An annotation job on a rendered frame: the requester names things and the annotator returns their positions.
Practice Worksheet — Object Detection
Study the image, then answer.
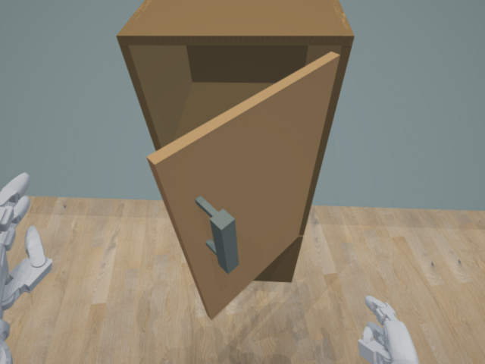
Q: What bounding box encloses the robot left hand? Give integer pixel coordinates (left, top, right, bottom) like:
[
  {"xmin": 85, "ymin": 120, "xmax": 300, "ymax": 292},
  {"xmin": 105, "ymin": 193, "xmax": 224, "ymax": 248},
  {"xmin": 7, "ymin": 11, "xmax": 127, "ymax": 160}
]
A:
[{"xmin": 0, "ymin": 173, "xmax": 52, "ymax": 319}]

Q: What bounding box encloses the robot right hand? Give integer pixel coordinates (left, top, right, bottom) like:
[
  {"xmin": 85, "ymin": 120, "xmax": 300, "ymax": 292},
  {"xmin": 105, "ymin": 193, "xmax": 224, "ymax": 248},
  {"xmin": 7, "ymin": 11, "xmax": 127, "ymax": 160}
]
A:
[{"xmin": 358, "ymin": 296, "xmax": 419, "ymax": 364}]

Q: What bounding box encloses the cupboard door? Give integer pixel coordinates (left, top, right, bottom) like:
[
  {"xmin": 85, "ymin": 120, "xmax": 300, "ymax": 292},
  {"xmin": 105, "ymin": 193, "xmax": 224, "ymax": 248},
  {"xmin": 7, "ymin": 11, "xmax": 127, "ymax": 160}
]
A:
[{"xmin": 146, "ymin": 52, "xmax": 340, "ymax": 320}]

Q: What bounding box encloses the handle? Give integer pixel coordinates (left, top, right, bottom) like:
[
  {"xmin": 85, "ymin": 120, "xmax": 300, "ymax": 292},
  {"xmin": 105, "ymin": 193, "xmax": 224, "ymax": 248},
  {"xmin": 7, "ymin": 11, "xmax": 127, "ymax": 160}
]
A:
[{"xmin": 195, "ymin": 196, "xmax": 239, "ymax": 274}]

